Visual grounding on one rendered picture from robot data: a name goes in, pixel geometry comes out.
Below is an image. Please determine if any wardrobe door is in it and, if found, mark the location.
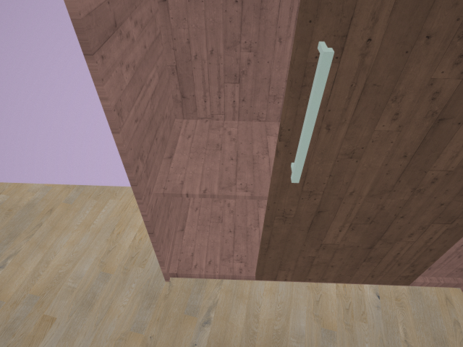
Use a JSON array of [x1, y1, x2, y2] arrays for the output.
[[420, 237, 463, 278], [255, 0, 463, 286]]

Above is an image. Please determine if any handle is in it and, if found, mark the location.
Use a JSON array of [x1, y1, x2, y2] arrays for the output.
[[291, 41, 334, 183]]

